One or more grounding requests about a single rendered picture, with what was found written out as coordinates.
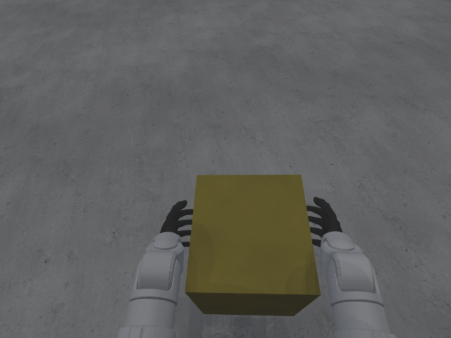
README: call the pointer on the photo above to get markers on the robot left hand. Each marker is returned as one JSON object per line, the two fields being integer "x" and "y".
{"x": 172, "y": 222}

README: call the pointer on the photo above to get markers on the right robot forearm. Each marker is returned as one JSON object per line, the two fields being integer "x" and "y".
{"x": 355, "y": 296}

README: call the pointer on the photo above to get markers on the left robot forearm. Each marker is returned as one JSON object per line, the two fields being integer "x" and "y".
{"x": 155, "y": 288}

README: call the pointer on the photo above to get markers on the robot right hand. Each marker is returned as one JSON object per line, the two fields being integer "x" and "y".
{"x": 328, "y": 222}

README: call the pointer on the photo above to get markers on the carton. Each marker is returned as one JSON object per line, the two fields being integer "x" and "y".
{"x": 251, "y": 251}

